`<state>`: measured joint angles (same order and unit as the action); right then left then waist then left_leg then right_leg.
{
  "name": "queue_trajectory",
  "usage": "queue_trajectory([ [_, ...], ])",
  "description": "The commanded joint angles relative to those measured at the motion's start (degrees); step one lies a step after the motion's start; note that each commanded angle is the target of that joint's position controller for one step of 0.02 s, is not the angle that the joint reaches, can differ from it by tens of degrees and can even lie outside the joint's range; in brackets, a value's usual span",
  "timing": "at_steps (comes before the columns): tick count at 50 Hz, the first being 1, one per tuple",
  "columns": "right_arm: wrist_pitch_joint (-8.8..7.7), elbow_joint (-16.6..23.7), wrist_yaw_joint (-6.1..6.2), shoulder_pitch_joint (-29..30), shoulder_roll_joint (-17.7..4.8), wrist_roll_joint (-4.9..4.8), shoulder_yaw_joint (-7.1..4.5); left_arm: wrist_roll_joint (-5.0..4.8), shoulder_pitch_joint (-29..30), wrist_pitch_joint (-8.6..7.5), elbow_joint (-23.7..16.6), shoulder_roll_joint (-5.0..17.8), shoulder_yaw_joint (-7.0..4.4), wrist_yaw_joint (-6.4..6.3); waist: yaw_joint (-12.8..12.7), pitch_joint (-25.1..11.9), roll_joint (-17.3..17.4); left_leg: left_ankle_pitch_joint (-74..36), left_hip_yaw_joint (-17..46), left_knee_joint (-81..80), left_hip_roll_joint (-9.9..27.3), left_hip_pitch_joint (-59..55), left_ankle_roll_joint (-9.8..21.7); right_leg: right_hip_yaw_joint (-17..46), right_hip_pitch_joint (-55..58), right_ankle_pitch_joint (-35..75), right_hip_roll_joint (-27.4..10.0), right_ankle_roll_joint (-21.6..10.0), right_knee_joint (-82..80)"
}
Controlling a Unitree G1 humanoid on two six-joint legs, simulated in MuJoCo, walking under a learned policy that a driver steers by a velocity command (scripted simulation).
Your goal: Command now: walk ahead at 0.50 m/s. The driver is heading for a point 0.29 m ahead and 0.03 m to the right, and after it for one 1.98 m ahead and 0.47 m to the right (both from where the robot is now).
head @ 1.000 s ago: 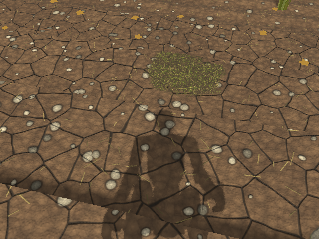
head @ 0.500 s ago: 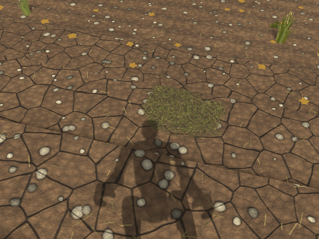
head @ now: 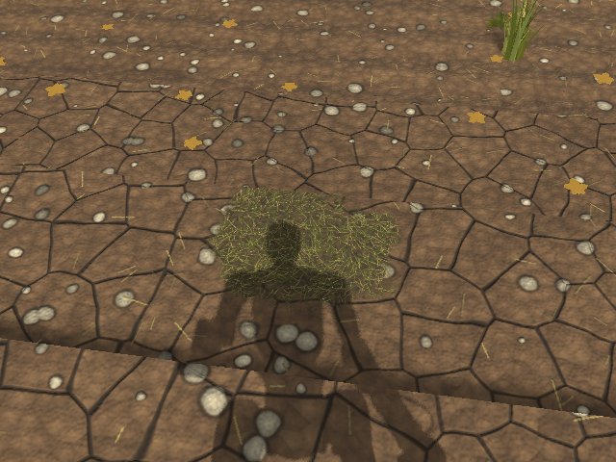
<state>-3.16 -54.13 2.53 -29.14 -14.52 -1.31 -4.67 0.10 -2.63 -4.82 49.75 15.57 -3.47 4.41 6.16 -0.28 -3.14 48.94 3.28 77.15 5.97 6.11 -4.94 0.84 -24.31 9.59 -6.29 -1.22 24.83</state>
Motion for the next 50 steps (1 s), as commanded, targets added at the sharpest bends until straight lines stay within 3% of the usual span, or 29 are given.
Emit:
queue_trajectory([
  [1,-3.73,1.2,-2.08,-12.6,-0.9,-2.53,1.13,1.37,-31.5,0.94,7.1,15.7,-3.69,-0.73,-11.6,-25.4,-24.1,3.2,10.4,46.1,-6.9,46.0,1.3,12.5,61.5,50.3,-13.6,-11.3,22.2],
  [2,-4.15,3.8,-1.49,-6.3,-3.0,-2.93,0.46,-0.52,-31.6,2.12,7.9,14.4,-3.71,-0.90,-12.4,-25.6,-16.0,-1.5,7.9,44.7,-5.7,50.9,0.8,18.8,56.1,26.6,-15.6,-13.2,12.7],
  [3,-3.93,7.4,-0.16,-0.9,-1.0,-3.85,1.27,-1.58,-29.3,2.71,9.3,15.4,-3.95,-1.48,-9.6,-25.4,-12.1,-9.2,2.4,45.4,-3.6,55.0,1.1,31.0,49.7,-3.2,-20.6,-16.6,1.6],
  [4,-2.83,8.2,1.23,6.2,-1.5,-3.14,1.46,-1.29,-22.3,2.97,7.3,9.2,-1.98,-2.17,-8.8,-15.5,-0.6,-15.5,-2.7,42.2,-1.2,57.1,2.0,32.8,37.4,-14.8,-19.0,-16.6,-5.8],
  [5,-2.18,9.4,1.65,6.9,-1.7,-3.13,1.55,0.49,-17.9,1.98,6.0,9.7,-1.53,-2.51,-6.8,-13.1,-2.2,-19.4,-0.4,43.7,0.1,54.4,3.6,37.0,27.5,-13.0,-23.7,-19.8,-5.5],
  [6,-0.99,9.1,1.77,7.6,-2.2,-1.65,1.83,1.37,-13.1,0.51,4.4,5.8,-0.14,-1.98,-5.0,-8.7,4.2,-22.9,2.5,35.1,3.1,49.8,5.8,31.7,16.6,-13.1,-21.9,-17.4,-3.5],
  [7,-0.32,9.4,1.14,10.0,-2.7,-1.33,0.87,0.75,-9.8,-0.48,4.8,1.0,1.25,-1.67,-3.4,-2.0,0.3,-31.2,5.8,20.4,4.0,48.5,8.6,22.6,8.5,-13.5,-16.3,-12.3,-3.0],
  [9,-0.61,11.8,0.33,14.9,-2.2,0.67,0.50,1.39,-6.7,-0.62,3.8,3.0,1.31,-3.30,-2.6,4.2,-4.6,-42.1,1.4,-7.9,2.7,36.5,6.6,6.9,-3.8,-8.7,-5.7,-8.8,-10.3],
  [11,-1.55,12.3,-0.72,17.7,0.1,2.06,1.09,1.05,-11.2,-0.65,5.1,4.1,1.06,-5.38,-3.7,2.0,-5.0,-53.5,-1.8,-23.8,0.8,26.9,4.4,2.5,-2.7,1.7,-3.0,-9.7,-10.7],
  [14,-1.23,13.3,-2.60,22.7,1.4,0.60,2.01,-1.07,-17.4,0.13,6.7,7.0,-0.37,-6.07,-6.4,2.1,-0.8,-53.9,-3.1,-35.9,-1.3,27.8,4.8,4.0,10.6,5.9,-7.2,-10.7,-11.7],
  [18,-0.92,16.2,-4.39,31.3,0.7,0.41,1.84,-1.55,-24.7,2.48,8.6,5.7,-1.30,-5.29,-10.1,6.2,2.8,-48.5,-3.6,-43.0,-2.3,35.8,8.4,5.4,24.5,1.6,-9.7,-9.9,-9.1],
  [20,-0.94,16.2,-4.99,30.4,-0.5,0.35,1.29,-1.36,-23.7,3.30,7.9,6.7,-1.88,-5.00,-8.9,4.8,0.9,-43.8,-5.8,-45.0,-4.5,30.1,9.7,4.5,26.1,8.2,-8.9,-9.1,-6.0],
  [22,-1.00,12.3,-4.84,16.9,-4.3,1.07,-0.93,-1.34,-20.3,3.47,6.9,6.4,-1.82,-4.68,-1.7,-3.1,0.6,-46.5,-7.2,-45.4,-7.5,8.3,12.6,0.3,21.0,21.4,-4.1,-6.7,8.9],
  [23,-0.86,9.7,-4.27,5.0,-9.2,1.49,-2.54,-0.57,-19.1,3.18,5.5,5.0,-1.13,-4.80,2.3,-11.1,5.5,-50.5,4.7,-44.4,1.7,-10.2,16.5,-2.7,8.4,6.2,0.4,-4.1,27.0],
  [24,-1.21,8.0,-4.66,1.3,-12.7,0.61,-3.03,-0.17,-25.4,1.77,4.9,-1.8,0.94,-4.11,-0.4,-20.0,19.1,-38.4,33.4,-53.2,15.8,-26.6,26.1,-0.1,-10.5,-37.4,10.2,-1.3,48.9],
  [25,-1.09,8.6,-4.47,2.1,-8.2,0.48,-1.92,-1.08,-21.8,0.55,5.0,3.6,-0.46,-3.74,1.2,-18.8,15.3,-29.8,38.0,-57.7,15.1,-27.1,24.1,7.2,-17.7,-42.0,8.5,-1.9,53.4],
  [26,-0.94,9.0,-3.96,7.4,-6.4,0.89,-1.29,-2.35,-16.4,0.07,2.8,6.0,-1.35,-3.87,0.2,-9.3,13.2,-31.5,29.7,-58.7,13.6,-19.3,21.7,5.4,-21.9,-38.1,6.1,-2.2,53.5],
  [28,-1.30,10.1,-3.81,15.2,-4.7,1.77,-0.76,-1.43,-12.2,0.33,1.5,5.5,-1.86,-5.13,-3.6,-2.5,5.4,-44.5,18.4,-60.9,9.5,-3.5,19.6,3.6,-16.8,-30.2,1.8,-1.7,46.2],
  [31,-2.34,8.9,-3.72,15.9,-3.1,1.69,-0.41,-1.04,-15.2,2.22,2.2,2.6,-1.84,-5.56,-7.3,-2.5,6.3,-45.2,12.2,-65.3,7.1,4.5,18.8,4.1,-9.1,-27.4,-0.9,-1.0,37.5],
  [35,-2.34,6.5,-1.98,12.9,-7.3,1.35,-1.31,0.27,-5.2,1.93,-1.5,2.1,-1.70,-5.52,-5.9,0.4,5.6,-48.4,7.5,-68.3,6.3,5.5,17.7,3.2,-11.5,-15.4,-0.6,0.2,22.1],
  [37,-2.02,5.1,-1.70,12.3,-7.8,1.58,-1.58,0.48,-5.1,1.79,-1.3,0.9,-1.43,-4.85,-6.6,-1.7,6.5,-56.9,1.1,-66.3,3.3,8.4,16.7,1.0,-4.2,-8.5,1.5,1.0,19.4],
  [38,-2.36,4.6,-1.95,11.0,-8.9,2.53,-2.09,0.40,-9.5,1.64,1.1,2.6,-2.12,-4.14,-7.3,-4.9,6.4,-58.2,0.3,-63.3,4.6,9.2,17.1,0.3,0.3,-2.2,2.6,1.1,26.4],
  [41,-1.51,3.1,-1.82,10.8,-3.5,1.62,-0.42,1.17,-7.8,1.87,0.6,2.2,-1.98,-3.96,-7.2,-1.0,6.4,-71.1,-1.7,-56.7,4.6,9.3,16.1,-0.6,-1.6,-5.4,3.1,-0.4,27.5],
  [44,-0.67,3.9,-1.56,14.9,-3.7,1.60,0.01,1.20,-15.0,1.14,2.7,3.0,-2.41,-2.96,-11.0,-3.0,9.8,-83.9,-2.9,-44.1,2.7,11.8,13.8,-4.3,9.8,-10.1,7.4,-2.2,21.6],
  [45,-0.76,4.9,-1.34,18.5,-5.1,0.68,-0.10,1.06,-22.4,0.73,5.1,4.6,-2.97,-2.65,-15.7,-4.1,9.1,-79.3,-3.0,-35.1,0.7,14.3,12.0,-4.7,17.1,-3.3,7.9,-2.7,12.7],
  [46,-1.24,6.2,-1.13,16.3,-4.6,1.02,-0.04,1.10,-23.7,0.49,5.5,10.5,-4.12,-2.70,-14.8,-4.4,-1.1,-62.6,-5.3,-19.0,-5.8,17.5,7.9,1.5,20.4,22.7,1.9,-6.3,4.6],
  [47,-1.13,4.1,-1.59,5.1,1.5,1.32,1.63,0.84,-18.2,1.13,3.6,9.0,-2.82,-2.96,-7.7,-6.4,-14.8,-17.4,-4.0,-2.2,-11.4,28.3,4.5,20.7,25.1,38.6,-12.5,-17.4,-0.4],
  [48,-1.59,2.5,-1.45,4.3,-1.3,0.89,1.00,-0.07,-16.5,0.73,2.0,2.6,-0.59,-2.42,-8.9,-4.7,-9.4,-10.2,6.6,1.2,-11.0,31.9,4.8,19.8,23.4,49.6,-12.7,-18.2,2.2],
  [50,0.83,4.9,-0.15,7.3,-1.3,-0.73,0.81,-1.05,-9.5,1.16,0.9,4.3,-0.84,-1.58,-3.6,-5.1,-2.6,-13.3,7.5,-1.8,-8.2,37.8,4.7,17.1,21.4,30.8,-12.5,-16.5,3.3],
])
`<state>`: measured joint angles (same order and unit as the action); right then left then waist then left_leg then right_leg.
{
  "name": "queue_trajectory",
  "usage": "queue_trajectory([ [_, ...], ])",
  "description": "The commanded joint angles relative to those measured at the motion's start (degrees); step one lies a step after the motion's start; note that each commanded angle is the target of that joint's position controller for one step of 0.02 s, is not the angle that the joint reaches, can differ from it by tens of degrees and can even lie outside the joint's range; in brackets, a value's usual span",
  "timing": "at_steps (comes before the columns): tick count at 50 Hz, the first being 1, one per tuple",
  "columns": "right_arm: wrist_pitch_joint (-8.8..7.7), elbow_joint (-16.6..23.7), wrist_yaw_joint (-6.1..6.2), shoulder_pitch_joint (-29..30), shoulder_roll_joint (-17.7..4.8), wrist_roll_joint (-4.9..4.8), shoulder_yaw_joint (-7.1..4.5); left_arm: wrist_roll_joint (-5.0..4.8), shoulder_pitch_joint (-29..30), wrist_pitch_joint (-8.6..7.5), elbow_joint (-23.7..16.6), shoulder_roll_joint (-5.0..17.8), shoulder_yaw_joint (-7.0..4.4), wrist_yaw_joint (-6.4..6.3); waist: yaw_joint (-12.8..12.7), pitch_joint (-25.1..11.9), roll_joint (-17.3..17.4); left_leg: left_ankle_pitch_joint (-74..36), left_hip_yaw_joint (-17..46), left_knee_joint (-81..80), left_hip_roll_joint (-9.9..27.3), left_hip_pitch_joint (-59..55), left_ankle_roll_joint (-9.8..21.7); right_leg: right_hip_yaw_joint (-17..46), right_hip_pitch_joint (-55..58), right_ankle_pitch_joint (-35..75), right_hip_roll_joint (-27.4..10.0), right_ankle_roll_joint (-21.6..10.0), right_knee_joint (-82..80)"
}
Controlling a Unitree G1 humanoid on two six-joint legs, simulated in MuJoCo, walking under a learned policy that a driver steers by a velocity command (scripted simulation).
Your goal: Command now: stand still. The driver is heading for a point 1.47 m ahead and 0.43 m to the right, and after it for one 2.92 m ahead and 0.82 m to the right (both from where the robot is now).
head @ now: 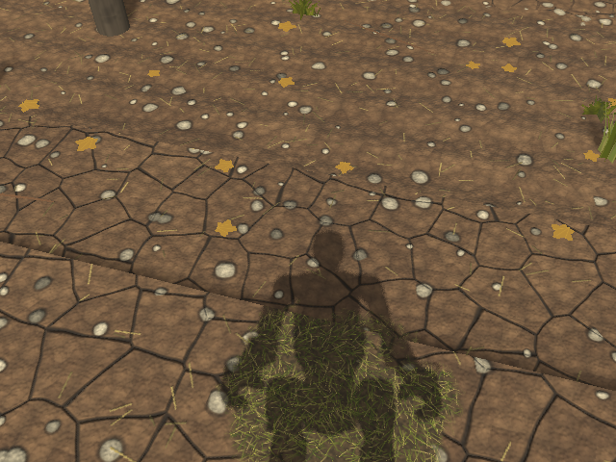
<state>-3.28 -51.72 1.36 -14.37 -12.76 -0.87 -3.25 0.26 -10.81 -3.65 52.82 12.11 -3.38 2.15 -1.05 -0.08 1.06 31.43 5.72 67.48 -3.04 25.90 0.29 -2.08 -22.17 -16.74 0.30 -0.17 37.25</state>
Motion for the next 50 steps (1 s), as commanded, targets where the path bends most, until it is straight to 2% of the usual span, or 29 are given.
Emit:
queue_trajectory([
  [1,2.61,3.8,1.75,-3.5,-4.4,-0.22,-0.78,-1.14,1.7,-0.01,-4.3,6.3,-0.43,0.48,2.4,-4.9,-3.4,0.9,6.2,0.6,3.5,14.2,-0.6,20.6,13.6,52.5,-19.6,-16.6,-10.0],
  [4,5.66,6.5,1.68,-0.8,-1.8,1.33,0.55,0.42,6.1,2.79,-5.8,9.9,-1.23,-1.27,4.8,-9.3,-5.2,-9.5,-0.4,-12.7,4.9,-2.2,-0.8,13.3,5.4,54.2,-16.1,-14.4,-12.2],
  [7,6.16,8.7,1.29,2.3,-2.4,0.62,1.09,-0.98,3.9,4.94,-5.4,10.8,-1.93,-3.15,2.8,-8.6,-7.5,-12.1,-3.8,-15.6,2.7,-1.3,-0.9,9.5,10.9,56.7,-13.8,-13.9,-11.3],
  [9,6.19,9.3,1.10,2.7,-2.3,0.51,1.32,-1.42,2.9,6.08,-5.1,8.3,-1.37,-3.96,2.4,-8.7,-5.9,-13.8,-3.7,-20.4,3.6,-2.7,-0.4,8.9,12.3,49.5,-14.0,-13.4,-10.8],
  [10,5.68,6.5,-0.24,-2.9,-2.5,0.78,1.08,-0.41,5.0,5.76,-5.1,6.1,-0.68,-3.98,4.1,-11.4,-5.7,-21.2,-1.7,-19.9,5.8,-11.5,0.2,8.7,8.1,39.9,-15.3,-13.0,-10.8],
  [11,5.78,6.9,-0.77,-1.8,-0.2,0.61,1.21,-1.90,4.1,5.90,-3.5,4.0,0.04,-3.29,5.4,-8.0,-5.7,-20.4,-4.9,-33.7,4.1,-13.7,2.0,6.1,5.9,26.2,-10.9,-10.2,-12.1],
  [12,5.69,5.9,-1.50,-2.5,-0.5,1.66,0.97,-2.19,0.5,5.59,-1.2,2.4,0.32,-2.59,4.6,-6.8,-4.4,-26.1,-4.9,-40.5,4.0,-20.5,3.5,4.3,3.4,7.6,-7.3,-7.1,-12.0],
  [13,5.52,6.0,-1.75,-1.4,-5.1,1.94,-0.15,-1.22,-4.7,5.28,-0.3,2.6,-0.04,-2.32,0.4,-5.7,4.2,-35.0,2.8,-43.2,9.5,-21.5,5.7,0.5,3.1,-10.3,-0.6,-3.6,-6.2],
  [14,5.18,7.6,-1.53,1.2,-9.4,1.49,-0.97,-0.67,-9.3,5.22,1.1,4.5,-0.74,-2.29,-1.5,-4.5,10.9,-23.2,11.1,-49.6,16.9,-12.3,13.4,-0.4,5.4,-15.0,3.1,-0.7,2.2],
  [15,4.39,7.0,-1.60,0.5,-14.7,1.11,-3.09,-0.53,-5.7,5.17,0.2,6.4,-1.40,-2.25,1.5,-0.5,14.0,-1.5,19.8,-56.8,19.4,-4.7,18.1,-0.4,4.4,-12.9,3.9,-0.2,14.9],
  [16,3.40,6.5,-1.32,0.3,-12.9,0.83,-2.83,-1.76,-2.0,4.79,-0.9,9.0,-2.59,-2.20,2.2,2.7,9.9,7.2,23.2,-58.9,19.7,-5.2,18.5,2.5,-2.0,-12.3,1.8,-1.0,22.2],
  [17,2.71,5.8,-1.13,0.4,-10.0,-0.13,-1.81,-2.61,0.9,4.39,-2.2,8.3,-2.73,-2.75,1.6,5.2,7.6,6.9,21.7,-59.8,18.2,-7.1,16.8,3.0,-7.2,-14.5,0.8,-1.4,21.2],
  [19,1.27,3.9,-0.39,-1.5,-7.3,-1.16,-1.45,-2.02,3.1,2.86,-3.2,7.2,-2.51,-3.44,2.2,5.2,5.5,-0.8,20.5,-57.9,18.7,-15.9,14.8,6.1,-13.9,-11.7,-2.8,-2.1,17.5],
  [22,0.44,2.3,0.04,-3.4,-8.0,-1.02,-2.07,-1.47,4.9,0.94,-3.4,4.7,-1.89,-2.63,3.4,0.2,5.6,-8.2,14.3,-57.4,16.4,-20.2,13.6,3.5,-9.0,-6.5,-2.7,-2.1,7.9],
  [24,-0.35,1.8,-0.22,-3.2,-9.2,0.56,-2.79,-0.72,-1.9,0.55,0.3,5.4,-2.51,-1.37,1.9,-4.3,4.6,-15.4,10.3,-54.8,16.4,-15.9,15.0,2.0,-0.3,3.1,-2.9,-1.3,14.6],
  [29,-0.87,1.3,-0.98,-3.2,-9.0,-0.31,-2.77,-0.93,-1.3,0.07,-0.6,5.1,-1.91,-1.07,1.9,-2.1,5.4,-18.2,10.1,-47.3,17.1,-11.9,14.8,0.8,-2.0,-2.2,-3.8,-1.7,11.1],
  [32,0.05,2.3,-0.82,3.8,-8.1,-0.59,-2.36,-0.43,-15.4,-0.11,4.9,4.7,-2.44,-1.07,-5.9,-3.0,4.3,-29.3,1.9,-30.4,12.1,2.0,10.3,-5.5,17.0,4.3,1.6,-2.6,-1.5],
  [33,-0.48,3.9,-0.61,7.1,-5.6,-0.49,-1.51,0.10,-22.7,-0.38,6.8,8.5,-3.70,-1.16,-9.1,-2.5,-3.5,-34.2,-3.4,-12.4,7.4,9.9,6.2,3.2,23.6,7.2,-3.3,-6.0,-9.0],
  [34,-1.44,4.7,-0.80,3.1,-2.6,0.65,-0.64,-0.71,-22.2,-0.69,6.4,12.3,-3.70,-1.04,-4.1,-0.4,-17.8,-4.0,-6.6,4.7,1.2,22.1,2.9,21.2,26.1,31.3,-15.5,-10.7,-13.2],
  [35,-2.25,4.1,-1.03,-0.8,-4.7,-0.14,-1.27,-1.01,-20.9,-0.79,5.1,9.3,-2.04,-0.07,-1.0,0.6,-14.2,0.3,-1.2,7.9,0.1,28.6,4.0,26.0,25.8,43.9,-19.8,-14.2,-12.3],
  [36,-1.96,6.1,-0.71,4.2,-4.5,-2.07,-0.93,-0.56,-20.2,-1.11,5.4,10.7,-2.48,0.35,-1.1,3.0,-12.9,0.2,0.1,10.0,2.1,34.3,4.4,31.0,23.0,31.8,-23.0,-17.2,-14.1],
  [38,-1.01,5.4,-0.06,7.5,-5.9,-2.34,-1.08,0.18,-13.9,-1.60,2.3,6.3,-0.61,-0.12,-0.2,5.4,-2.1,-10.1,4.6,2.1,5.8,34.2,4.6,24.8,18.9,25.2,-20.5,-14.0,-12.6],
  [40,0.08,4.3,-0.95,5.1,-4.2,0.22,-0.68,0.98,-9.3,-1.36,1.2,4.9,0.45,-1.50,3.4,3.1,-4.6,-20.3,0.6,-3.5,6.3,23.0,3.2,16.7,10.8,35.7,-16.1,-11.5,-12.4],
  [41,-0.55,5.5,-1.77,9.4,-5.5,-0.75,-1.18,0.37,-12.7,-2.03,1.5,6.6,-0.04,-2.65,1.4,4.0,-6.0,-27.1,-0.3,-8.0,5.3,26.7,2.6,14.0,14.1,24.5,-13.1,-9.5,-12.9],
  [42,-0.98,6.6,-2.30,13.9,-4.2,-0.54,-0.63,0.06,-15.2,-2.43,2.4,6.4,0.03,-3.69,0.0,4.0,-6.2,-33.5,-1.5,-13.3,5.4,26.1,2.8,13.6,14.0,21.2,-12.6,-8.9,-12.1],
  [43,-1.78,7.8,-3.23,17.2,-4.0,0.56,-0.23,-1.01,-14.8,-2.73,1.8,4.3,0.77,-5.07,-0.4,4.8,-4.3,-46.0,-3.1,-24.9,4.8,20.0,2.3,9.1,9.1,16.2,-8.8,-7.6,-11.1],
  [45,-1.56,7.4,-5.11,17.7,-0.4,1.91,0.59,-0.84,-16.5,-2.10,2.5,5.0,0.45,-5.74,-2.0,2.6,-3.8,-65.6,-6.6,-34.3,0.9,-0.7,3.4,4.1,-2.9,3.4,-4.9,-5.3,-11.1],
  [47,-0.41,8.6,-5.78,18.2,-1.2,0.87,0.61,-1.16,-15.7,-1.60,2.6,4.4,0.39,-5.49,-1.7,3.0,-5.9,-67.4,-5.9,-36.0,0.9,-5.7,3.5,4.0,-5.0,-1.2,-4.7,-5.1,-6.9],
  [50,0.24,10.1,-6.18,22.3,-1.9,-0.54,1.20,-1.37,-19.2,-0.35,2.6,1.9,0.52,-5.30,-4.8,4.9,-3.5,-62.3,-2.9,-44.4,4.0,2.2,2.2,7.5,7.8,-4.9,-6.0,-5.8,6.0],
])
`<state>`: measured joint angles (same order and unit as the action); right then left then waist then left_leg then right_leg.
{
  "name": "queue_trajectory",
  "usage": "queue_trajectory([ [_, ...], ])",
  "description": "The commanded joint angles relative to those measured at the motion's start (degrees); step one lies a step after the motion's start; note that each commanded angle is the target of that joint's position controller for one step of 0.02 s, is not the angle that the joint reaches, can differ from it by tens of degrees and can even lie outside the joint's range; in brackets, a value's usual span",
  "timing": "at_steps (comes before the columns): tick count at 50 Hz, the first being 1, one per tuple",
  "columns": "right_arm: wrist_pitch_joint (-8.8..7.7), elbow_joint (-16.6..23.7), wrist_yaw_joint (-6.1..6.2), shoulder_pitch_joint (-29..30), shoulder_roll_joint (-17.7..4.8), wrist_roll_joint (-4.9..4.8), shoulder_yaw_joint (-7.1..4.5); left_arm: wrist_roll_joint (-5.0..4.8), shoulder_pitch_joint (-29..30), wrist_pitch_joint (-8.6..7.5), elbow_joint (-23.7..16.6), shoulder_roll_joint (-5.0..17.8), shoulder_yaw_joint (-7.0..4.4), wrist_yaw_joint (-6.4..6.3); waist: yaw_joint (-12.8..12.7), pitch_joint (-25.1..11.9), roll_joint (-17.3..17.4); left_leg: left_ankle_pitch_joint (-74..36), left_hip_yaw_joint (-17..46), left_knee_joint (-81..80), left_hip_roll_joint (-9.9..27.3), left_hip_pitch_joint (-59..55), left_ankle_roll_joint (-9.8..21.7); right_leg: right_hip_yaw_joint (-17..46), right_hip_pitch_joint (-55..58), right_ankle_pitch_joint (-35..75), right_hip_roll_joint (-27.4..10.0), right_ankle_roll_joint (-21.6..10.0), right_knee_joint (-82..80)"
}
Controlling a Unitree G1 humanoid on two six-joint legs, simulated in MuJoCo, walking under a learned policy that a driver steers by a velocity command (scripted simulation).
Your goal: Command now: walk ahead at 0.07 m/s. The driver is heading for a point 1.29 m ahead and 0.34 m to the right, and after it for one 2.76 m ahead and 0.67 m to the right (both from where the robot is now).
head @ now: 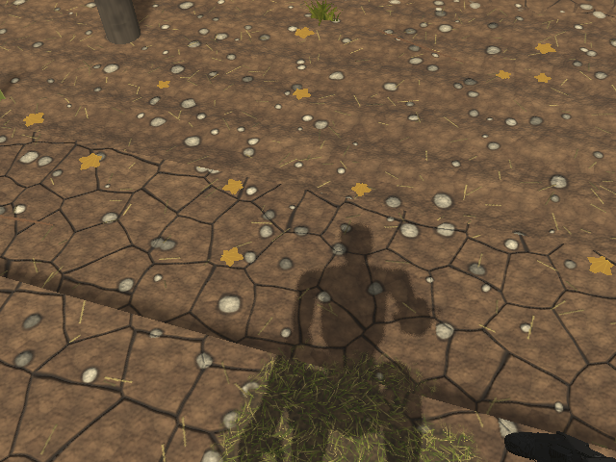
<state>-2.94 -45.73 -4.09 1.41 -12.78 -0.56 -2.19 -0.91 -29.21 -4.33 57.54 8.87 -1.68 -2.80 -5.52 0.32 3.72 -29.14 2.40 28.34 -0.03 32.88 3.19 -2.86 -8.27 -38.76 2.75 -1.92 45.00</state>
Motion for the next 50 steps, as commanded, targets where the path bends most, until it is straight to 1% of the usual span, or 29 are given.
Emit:
queue_trajectory([
  [1,-0.34,3.5,-1.01,6.2,-1.8,-1.32,0.40,0.01,-1.8,0.99,-2.4,4.8,-1.18,-0.71,-1.0,4.8,-5.3,-0.3,2.2,-9.9,2.7,-1.6,-1.0,9.6,-0.7,18.5,-8.6,-4.6,2.8],
  [2,-0.63,2.4,-1.25,4.1,-1.5,-1.21,0.61,0.17,-2.8,1.57,-2.4,4.5,-1.16,-1.00,-1.1,4.8,-4.7,-0.1,3.0,-14.4,3.9,-1.3,-1.1,10.5,2.1,19.9,-8.3,-4.8,7.8],
  [3,-1.11,-0.1,-1.11,-0.6,-1.1,-1.16,0.67,-0.02,-3.2,2.33,-2.2,4.3,-1.14,-0.98,0.1,3.8,-3.6,-2.8,2.6,-20.3,4.7,-5.4,-1.0,9.8,2.9,21.1,-7.1,-4.7,15.1],
  [4,-1.41,-3.7,-0.80,-8.4,-0.5,-0.43,0.48,0.20,-3.4,3.12,-1.9,3.6,-0.82,-0.48,2.6,1.4,-2.3,-10.5,-1.3,-24.9,4.1,-16.1,-0.9,7.7,-1.8,23.0,-5.5,-4.0,23.7],
  [5,-1.10,-7.2,-0.51,-16.7,-2.6,1.05,-0.61,0.84,-6.5,3.08,-0.2,2.0,-0.71,0.84,4.4,-2.7,0.7,-20.1,-2.0,-16.5,5.6,-34.9,0.4,6.3,-15.2,14.9,-2.8,-2.8,32.5],
  [6,-0.51,-10.5,-0.24,-27.4,-6.3,1.65,-1.29,0.78,-6.1,2.23,-0.1,1.2,-0.64,1.67,10.2,-9.1,7.3,-50.8,4.0,-2.4,13.9,-54.3,5.6,3.7,-32.1,-15.0,2.6,-0.2,51.6],
  [7,-0.38,-11.4,-0.29,-26.3,-8.3,0.83,-1.08,-2.20,-12.8,2.43,-1.1,1.5,0.43,1.66,6.8,-18.8,11.0,-56.1,11.0,13.2,23.9,-67.6,14.0,12.0,-42.0,-19.9,0.4,2.3,64.2],
  [8,0.48,-9.4,-0.31,-20.7,-6.2,-0.21,-0.73,-2.48,-11.6,2.12,-3.3,5.7,0.35,1.91,6.3,-26.0,7.7,-42.5,15.3,12.2,24.9,-65.1,17.6,15.5,-43.4,-16.0,-4.5,3.3,63.7],
  [9,0.63,-5.6,0.30,-13.9,-3.5,0.26,0.44,-2.38,-5.5,2.00,-5.1,8.9,-0.66,1.72,5.6,-23.1,1.6,-20.8,13.8,7.0,23.1,-53.4,18.3,15.8,-40.3,-6.6,-6.1,3.3,55.9],
  [10,0.64,-4.6,2.13,-9.7,-6.1,1.50,0.04,-2.39,-2.8,2.27,-6.4,6.3,-0.04,0.58,3.3,-22.1,0.1,4.3,22.0,0.4,27.5,-44.4,20.1,16.2,-40.4,4.1,-7.8,4.2,53.2],
  [11,1.04,-3.2,3.21,-6.2,-4.1,2.34,0.82,-1.44,0.6,3.84,-6.7,7.4,-0.72,-0.83,2.1,-18.1,-6.5,16.4,26.4,-5.0,28.4,-30.1,19.9,14.2,-34.4,10.0,-8.9,5.9,50.0],
  [12,1.07,-3.0,3.80,-2.9,-3.7,2.37,0.99,0.25,2.2,5.74,-6.5,7.5,-1.48,-1.77,0.8,-10.5,-9.9,21.9,20.4,-9.8,23.5,-14.6,18.0,12.4,-26.6,16.6,-9.0,6.7,41.0],
  [13,0.99,-3.7,4.32,-3.4,-4.5,2.83,0.87,1.47,3.7,6.33,-8.1,4.5,-1.04,-2.09,0.0,-5.8,-5.0,26.6,15.0,-10.3,17.4,-9.4,15.0,11.6,-23.7,18.9,-9.4,7.7,26.7],
  [14,0.98,-4.0,4.94,-4.9,-3.8,2.20,0.19,2.19,5.9,5.91,-8.8,3.5,-0.93,-2.27,1.3,-4.1,-1.4,28.9,8.6,-10.6,11.6,-7.1,12.2,9.4,-19.0,18.8,-9.1,7.9,13.1],
  [15,1.26,-4.5,5.29,-7.3,-3.1,2.43,-0.11,1.68,7.2,5.55,-8.7,3.0,-0.85,-2.39,2.8,-4.5,2.4,30.2,4.8,-10.4,7.8,-6.4,10.1,7.2,-13.2,18.6,-7.7,7.9,4.8],
  [16,1.47,-5.5,5.35,-10.2,-2.7,2.62,-0.15,0.62,7.0,5.57,-7.8,3.4,-1.21,-2.24,3.7,-5.6,5.0,32.7,4.7,-10.2,7.0,-7.0,9.4,5.7,-9.3,19.3,-6.2,8.3,1.2],
  [18,1.65,-6.2,4.59,-10.6,-1.1,1.60,0.37,0.51,3.8,6.36,-6.4,2.6,-1.42,-1.51,1.8,-6.3,6.0,43.2,6.1,-10.7,7.7,-6.2,7.6,4.6,-1.5,27.9,-5.2,7.5,-7.8],
  [19,1.70,-6.5,4.10,-11.3,0.2,1.27,0.75,1.43,4.5,7.01,-6.5,2.6,-1.54,-1.13,1.6,-4.1,4.4,49.9,6.6,-11.2,6.8,-4.6,4.9,4.2,0.6,29.6,-4.9,6.5,-11.6],
  [20,1.67,-7.1,3.58,-12.6,1.0,1.49,1.00,2.81,5.0,7.66,-6.8,3.5,-1.72,-0.77,1.8,-1.9,1.8,57.0,7.4,-11.2,6.2,-2.2,2.2,5.7,2.3,30.8,-6.3,5.4,-11.7],
  [21,1.73,-6.9,3.41,-12.1,0.4,1.52,1.00,3.02,5.3,8.01,-8.0,4.7,-1.79,-0.63,2.3,1.0,0.2,61.7,7.4,-9.9,5.0,-0.5,-0.1,8.2,1.9,29.3,-8.8,3.7,-14.4],
  [22,1.77,-6.4,3.45,-15.2,-1.4,1.18,0.18,2.11,6.5,7.78,-7.8,9.2,-2.96,-0.54,5.6,3.2,-5.7,58.8,5.2,-10.5,2.2,-1.5,-1.2,8.0,-1.0,23.8,-8.6,1.8,-14.0],
  [23,2.22,-6.6,4.16,-14.1,-2.9,0.82,-0.29,1.61,7.1,7.34,-7.3,8.7,-3.42,-0.16,4.4,4.8,-7.4,56.6,2.0,-7.9,0.6,-7.1,-2.4,7.8,-8.5,13.8,-7.3,1.2,-16.8],
  [24,2.62,-6.6,4.88,-13.5,-3.6,0.64,-0.62,1.60,8.2,6.67,-7.3,7.4,-3.15,-0.09,4.6,6.0,-8.2,54.7,1.3,-6.1,0.3,-9.9,-2.7,7.9,-11.7,11.8,-6.7,1.6,-18.8],
  [26,3.22,-7.1,5.72,-14.8,-1.9,1.20,-0.56,1.55,10.3,5.39,-7.4,5.6,-2.61,0.00,5.7,5.3,-10.0,50.7,0.6,-4.0,0.3,-13.5,-2.7,8.0,-12.7,14.6,-6.6,2.2,-20.3],
  [27,3.09,-7.4,5.80,-15.7,-1.4,1.50,-0.64,1.45,10.6,4.83,-7.0,5.7,-2.71,0.00,6.3,4.8,-10.7,47.9,-0.1,-3.0,0.0,-14.8,-2.8,8.3,-12.3,16.4,-6.6,2.4,-20.3],
  [29,2.83,-8.3,5.71,-17.0,-0.5,1.62,-0.68,1.11,10.2,4.16,-6.5,5.9,-2.72,0.25,6.6,2.9,-10.0,43.7,-0.7,-1.4,0.1,-17.7,-3.0,8.4,-11.6,20.4,-6.6,2.0,-19.9],
  [34,2.87,-10.1,5.64,-17.7,-0.6,1.11,-1.00,0.81,9.8,3.60,-5.8,6.5,-2.84,0.61,6.4,0.4,-6.5,38.4,-0.9,0.2,0.6,-20.3,-3.7,8.4,-8.5,29.9,-6.3,1.1,-18.2],
  [40,3.15,-12.2,6.34,-18.5,-1.0,0.72,-1.34,0.60,8.9,3.45,-4.4,6.2,-2.87,0.82,6.2,0.6,-4.3,34.5,-0.8,1.0,1.2,-22.1,-4.7,7.6,-7.0,35.6,-5.4,0.6,-17.7],
  [50,3.60,-15.2,7.19,-19.0,-1.4,0.27,-1.72,0.52,9.3,3.53,-2.7,5.2,-3.05,1.03,6.0,1.7,-4.1,32.6,-0.7,1.3,1.8,-23.1,-5.6,6.8,-5.3,41.2,-4.5,0.4,-17.8],
])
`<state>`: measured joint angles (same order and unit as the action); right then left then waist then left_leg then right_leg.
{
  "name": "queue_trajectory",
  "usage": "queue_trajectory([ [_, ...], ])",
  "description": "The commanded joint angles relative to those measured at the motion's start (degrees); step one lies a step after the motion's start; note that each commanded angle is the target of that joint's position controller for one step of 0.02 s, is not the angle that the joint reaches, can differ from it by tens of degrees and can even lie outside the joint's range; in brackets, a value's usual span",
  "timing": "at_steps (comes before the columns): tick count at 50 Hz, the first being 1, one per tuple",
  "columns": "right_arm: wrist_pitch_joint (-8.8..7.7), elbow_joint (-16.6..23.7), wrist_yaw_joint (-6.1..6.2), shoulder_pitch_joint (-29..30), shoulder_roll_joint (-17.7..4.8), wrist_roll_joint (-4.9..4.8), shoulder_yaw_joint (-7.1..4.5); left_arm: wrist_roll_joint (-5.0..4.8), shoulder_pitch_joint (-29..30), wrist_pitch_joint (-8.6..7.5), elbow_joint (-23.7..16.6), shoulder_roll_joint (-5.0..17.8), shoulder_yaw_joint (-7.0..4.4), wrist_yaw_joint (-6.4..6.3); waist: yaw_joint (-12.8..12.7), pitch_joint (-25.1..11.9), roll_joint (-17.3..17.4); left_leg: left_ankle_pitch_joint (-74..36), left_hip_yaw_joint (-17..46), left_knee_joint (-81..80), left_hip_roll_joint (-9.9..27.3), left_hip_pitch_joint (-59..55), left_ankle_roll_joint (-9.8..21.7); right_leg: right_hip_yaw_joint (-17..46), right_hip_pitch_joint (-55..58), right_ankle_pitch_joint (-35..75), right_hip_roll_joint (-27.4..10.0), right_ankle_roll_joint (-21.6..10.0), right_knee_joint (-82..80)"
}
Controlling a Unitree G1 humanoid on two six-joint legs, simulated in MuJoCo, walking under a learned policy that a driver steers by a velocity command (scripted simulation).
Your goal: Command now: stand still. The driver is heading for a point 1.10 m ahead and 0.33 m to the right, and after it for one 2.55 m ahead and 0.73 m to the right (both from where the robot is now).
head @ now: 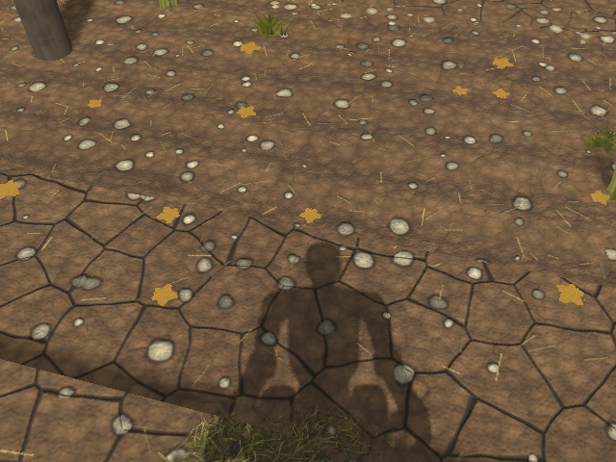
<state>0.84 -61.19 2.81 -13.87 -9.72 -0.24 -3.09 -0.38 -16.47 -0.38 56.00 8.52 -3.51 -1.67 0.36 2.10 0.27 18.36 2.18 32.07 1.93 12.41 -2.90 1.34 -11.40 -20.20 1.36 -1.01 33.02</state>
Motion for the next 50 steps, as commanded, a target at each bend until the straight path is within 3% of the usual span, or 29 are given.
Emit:
queue_trajectory([
  [1,-0.15,-0.1,0.31,-3.7,-4.4,-0.06,-0.84,-0.04,-3.4,-0.38,-1.0,5.4,-1.23,-0.09,0.1,0.0,-0.8,-14.8,-0.5,-2.5,-0.1,-2.7,0.4,2.5,-2.1,22.5,-3.1,-0.5,-5.9],
  [4,-0.11,-0.7,0.37,-3.5,-4.3,-0.06,-0.87,-0.08,-3.1,-0.20,-0.5,5.2,-1.25,-0.14,0.1,0.3,-0.9,-14.2,-0.7,-2.9,0.0,-2.6,0.3,2.3,-1.9,21.4,-2.8,-0.5,-6.2],
  [7,-0.08,-1.0,0.39,-3.4,-3.8,-0.79,-1.09,-1.21,-4.5,0.36,0.0,7.8,-2.35,-0.61,-0.9,1.1,-4.8,7.4,-6.2,3.7,-4.4,2.2,1.2,5.8,-2.7,-8.6,-3.6,-4.3,-9.2],
  [9,-1.64,1.9,0.14,1.6,-2.7,-1.46,-0.76,-1.77,-8.8,-0.43,0.0,10.8,-3.12,-0.64,-3.7,6.4,-10.0,12.2,-6.5,12.4,-4.2,14.9,2.7,21.7,-1.9,-30.1,-12.8,-10.8,-18.1],
  [11,-4.05,5.1,-0.52,7.3,-3.0,-2.37,-0.61,-0.98,-8.8,-2.44,-0.6,11.9,-3.32,-0.93,-4.7,11.4,-11.5,14.1,-1.1,19.9,-0.2,24.2,5.0,32.8,-2.1,-26.8,-19.4,-15.1,-21.5],
  [14,-5.98,4.4,-1.82,3.5,-4.1,-2.33,-1.13,-1.03,-5.2,-3.34,-1.8,10.4,-2.90,-0.45,-1.8,7.5,-9.3,13.4,-0.6,13.0,1.7,20.1,7.4,25.3,-1.7,-16.7,-17.7,-12.2,-17.7],
  [16,-5.97,-0.7,-2.34,-8.0,-3.6,-2.03,-1.97,-1.72,0.2,-2.36,-3.0,10.8,-3.01,-0.11,4.2,2.6,-6.7,-2.9,-7.1,2.6,-3.3,-5.0,6.3,13.4,-15.1,-12.3,-11.1,-7.8,-12.7],
  [17,-5.43,-3.6,-2.34,-15.1,-3.2,-1.44,-2.47,-1.30,1.0,-2.32,-3.5,10.0,-2.75,0.04,6.8,0.5,-4.3,-3.9,-8.3,3.0,-5.2,-14.0,4.9,8.7,-20.4,-8.7,-8.0,-5.9,-6.4],
  [18,-5.47,-4.8,-2.12,-22.6,-5.9,-0.92,-3.40,-1.12,3.4,-2.83,-4.8,6.8,-1.75,0.35,10.1,-1.5,5.8,3.4,5.6,-3.6,2.9,-20.0,7.6,1.9,-26.8,0.0,-3.4,-2.4,13.6],
  [19,-5.99,-3.8,-2.66,-26.0,-12.5,-0.08,-4.03,-1.70,1.7,-3.82,-6.7,2.9,-1.08,0.30,8.2,-3.9,20.7,9.6,37.3,-18.2,18.4,-22.8,16.9,-0.9,-36.9,-11.5,2.8,-0.2,33.3],
  [20,-6.56,-3.0,-3.19,-21.7,-10.5,0.91,-2.80,-3.39,2.4,-4.64,-7.7,5.4,-1.57,0.32,6.2,-0.3,14.9,22.6,47.7,-22.9,22.0,-18.3,21.1,4.7,-42.0,-11.9,0.4,-1.5,41.1],
  [21,-7.06,-1.2,-3.39,-15.8,-8.4,0.33,-1.80,-4.20,3.3,-5.16,-8.1,6.9,-1.68,0.26,3.9,5.3,9.2,22.8,41.4,-21.4,20.9,-14.4,19.6,5.1,-46.1,-6.2,-3.0,-3.0,44.2],
  [22,-7.20,0.3,-3.64,-11.8,-6.7,-0.07,-1.00,-3.11,2.3,-5.30,-7.3,6.8,-1.61,0.10,2.5,5.8,5.2,17.6,33.0,-20.1,17.9,-11.7,17.3,4.3,-45.0,0.1,-5.2,-3.6,43.5],
  [23,-6.99,1.2,-3.81,-9.4,-6.3,-0.10,-0.48,-1.82,1.2,-5.22,-6.6,7.2,-2.02,-0.16,0.9,5.1,3.9,10.0,25.7,-19.6,15.1,-8.5,14.9,4.2,-41.7,5.2,-6.8,-3.6,39.7],
  [25,-6.23,0.8,-3.41,-10.6,-4.5,0.35,0.48,-1.03,1.2,-4.32,-6.3,8.1,-2.52,0.33,0.4,3.5,6.1,-3.3,15.4,-20.2,10.6,-5.5,12.2,2.2,-35.1,11.1,-7.9,-2.2,33.3],
  [28,-5.85,-0.1,-2.00,-14.9,-6.2,0.47,0.61,-0.42,7.6,-3.64,-9.1,6.7,-1.90,0.79,1.7,3.5,5.1,-20.5,9.6,-20.8,9.7,-7.4,12.5,-0.1,-35.9,16.5,-7.6,-0.3,24.4],
  [32,-5.10,0.3,-0.72,-15.5,-7.9,0.08,0.71,-0.70,18.8,-4.03,-13.7,5.3,-0.74,2.13,3.7,4.4,4.0,-24.3,4.0,-22.4,7.6,-4.9,10.5,-2.6,-29.4,25.7,-4.6,0.2,7.7],
  [34,-5.16,0.2,-1.10,-15.4,-9.0,0.63,0.38,-0.91,19.8,-3.73,-14.4,5.0,-0.34,3.01,3.5,3.3,5.9,-25.1,0.5,-22.5,7.2,-2.9,10.8,-4.0,-22.2,27.4,-3.0,0.1,7.3],
  [37,-4.89,-0.7,-1.66,-16.3,-8.6,-0.02,-0.08,-1.44,21.4,-3.33,-15.9,6.1,-0.11,3.97,3.3,4.5,5.0,-29.5,-1.7,-19.0,9.6,-8.9,11.6,-4.4,-22.5,20.2,-2.7,-2.2,6.1],
  [38,-4.94,0.2,-1.74,-15.5,-8.5,1.12,-0.30,-0.94,18.3,-3.54,-14.8,7.5,-0.68,4.36,1.8,1.8,3.7,-39.3,-3.6,-15.0,10.0,-8.3,11.8,-6.7,-16.5,20.7,-0.2,-3.5,10.5],
  [40,-4.53,1.0,-1.35,-11.9,-11.7,-0.03,-1.00,-1.35,7.2,-3.60,-12.9,10.3,-2.08,4.72,-5.6,-2.1,8.4,-57.3,-4.1,-0.7,10.3,-9.4,10.0,-5.7,-4.7,8.7,2.2,-6.8,4.7],
  [41,-4.42,1.5,-1.19,-10.5,-11.6,0.21,-0.92,-1.93,-1.9,-3.75,-10.6,13.6,-3.47,4.77,-10.5,-6.4,6.0,-56.5,-5.6,13.3,8.9,-5.7,8.5,-3.3,7.3,12.9,1.7,-9.1,-0.7],
  [42,-4.96,2.4,-1.39,-15.4,-8.1,2.10,-0.12,-1.59,-7.3,-3.51,-9.4,18.9,-4.38,4.15,-7.6,-14.1,-8.3,-21.1,-7.5,36.5,3.2,10.1,6.0,16.0,24.8,16.4,-10.6,-14.5,0.2],
  [43,-7.47,3.0,-3.26,-20.3,-3.3,0.73,1.28,-1.43,-7.3,-4.14,-10.1,18.6,-3.67,5.15,-3.9,-21.9,-18.1,13.7,0.8,50.1,-5.9,27.1,4.9,46.2,34.6,6.0,-20.8,-25.7,-12.8],
  [44,-9.54,4.9,-3.88,-12.3,-9.1,-1.58,-0.39,-0.84,-6.3,-4.27,-9.8,13.9,-2.87,5.15,-6.3,-14.3,-11.9,10.3,5.8,51.8,-3.2,34.4,6.1,44.5,29.7,3.1,-19.1,-23.7,-17.2],
  [45,-9.92,8.0,-3.66,-4.9,-11.3,-2.18,-0.84,-0.51,-1.5,-4.44,-11.2,12.1,-2.32,5.14,-5.6,-6.7,-7.2,5.7,4.6,50.5,-1.1,35.2,6.6,36.5,20.8,8.5,-17.7,-21.6,-17.6],
  [46,-9.39,9.1,-2.83,-3.2,-11.5,-1.20,-1.06,-0.29,3.6,-4.97,-12.9,11.6,-1.75,5.30,-2.6,-4.1,-0.3,1.9,4.5,47.1,1.2,30.5,6.0,30.3,10.8,17.0,-16.1,-20.0,-18.0],
  [47,-8.38,9.4,-2.13,-4.3,-11.3,-0.06,-1.55,0.00,6.0,-5.35,-13.9,11.0,-1.43,5.20,-0.3,-4.3,0.9,0.2,4.9,42.5,3.2,25.6,5.2,25.8,4.6,20.9,-14.1,-18.9,-18.2],
  [50,-5.67,12.0,-1.05,-4.4,-10.0,0.32,-2.24,-0.79,5.6,-5.66,-14.0,10.7,-0.64,3.99,2.7,-3.1,-0.3,-1.5,4.6,30.9,5.5,20.7,3.8,20.2,-3.3,21.2,-10.3,-17.5,-21.0],
])
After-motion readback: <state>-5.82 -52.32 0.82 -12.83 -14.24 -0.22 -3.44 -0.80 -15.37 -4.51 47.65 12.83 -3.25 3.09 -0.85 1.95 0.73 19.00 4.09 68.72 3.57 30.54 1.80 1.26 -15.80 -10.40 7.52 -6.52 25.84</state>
